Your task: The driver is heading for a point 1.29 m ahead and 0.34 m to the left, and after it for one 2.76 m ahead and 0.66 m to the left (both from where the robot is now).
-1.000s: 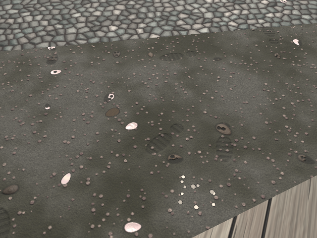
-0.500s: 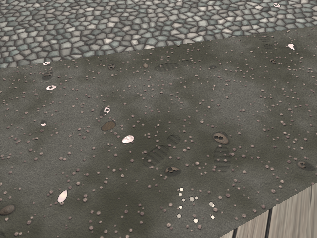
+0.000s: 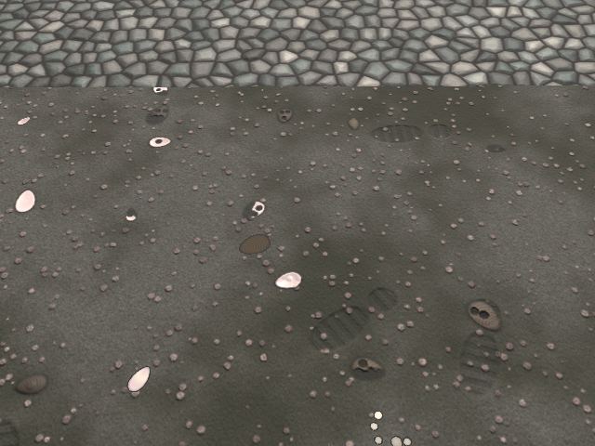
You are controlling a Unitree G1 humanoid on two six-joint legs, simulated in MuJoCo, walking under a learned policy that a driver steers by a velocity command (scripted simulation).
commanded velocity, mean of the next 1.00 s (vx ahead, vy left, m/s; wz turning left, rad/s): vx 0.49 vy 0.00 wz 0.51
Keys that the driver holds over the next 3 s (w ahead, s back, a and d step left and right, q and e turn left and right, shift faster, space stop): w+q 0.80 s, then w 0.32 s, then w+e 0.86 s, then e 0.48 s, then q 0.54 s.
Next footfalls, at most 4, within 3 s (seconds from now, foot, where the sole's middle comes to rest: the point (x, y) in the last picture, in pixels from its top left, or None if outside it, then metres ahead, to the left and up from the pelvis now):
0.10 left None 0.25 0.10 -0.77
0.56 right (358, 412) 0.55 -0.05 -0.77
1.08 left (204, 355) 0.67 0.32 -0.77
1.62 right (250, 232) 1.05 0.26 -0.77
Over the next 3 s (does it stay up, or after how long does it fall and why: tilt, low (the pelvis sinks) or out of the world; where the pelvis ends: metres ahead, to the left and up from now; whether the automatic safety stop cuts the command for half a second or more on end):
stays up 1.21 0.39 0.00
